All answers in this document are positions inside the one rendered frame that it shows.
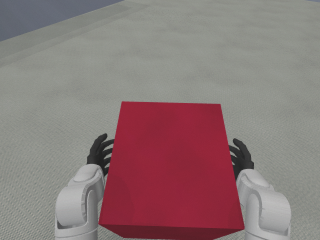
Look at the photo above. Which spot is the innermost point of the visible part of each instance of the left robot hand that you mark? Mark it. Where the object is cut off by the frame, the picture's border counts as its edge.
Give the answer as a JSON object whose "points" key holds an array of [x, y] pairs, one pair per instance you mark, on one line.
{"points": [[97, 153]]}

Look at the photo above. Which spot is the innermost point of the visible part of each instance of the right robot hand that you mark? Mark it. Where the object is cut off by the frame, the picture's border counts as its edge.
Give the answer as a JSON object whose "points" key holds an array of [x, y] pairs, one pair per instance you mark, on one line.
{"points": [[242, 160]]}

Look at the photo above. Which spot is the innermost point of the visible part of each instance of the robot right forearm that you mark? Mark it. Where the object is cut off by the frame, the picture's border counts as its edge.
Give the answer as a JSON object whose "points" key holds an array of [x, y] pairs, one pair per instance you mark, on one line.
{"points": [[268, 213]]}

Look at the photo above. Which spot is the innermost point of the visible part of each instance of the robot left forearm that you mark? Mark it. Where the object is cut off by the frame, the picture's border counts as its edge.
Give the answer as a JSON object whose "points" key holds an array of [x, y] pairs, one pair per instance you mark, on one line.
{"points": [[76, 208]]}

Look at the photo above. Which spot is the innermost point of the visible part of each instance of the carton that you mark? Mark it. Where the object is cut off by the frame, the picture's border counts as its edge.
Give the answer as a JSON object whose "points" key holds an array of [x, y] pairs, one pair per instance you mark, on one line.
{"points": [[171, 175]]}

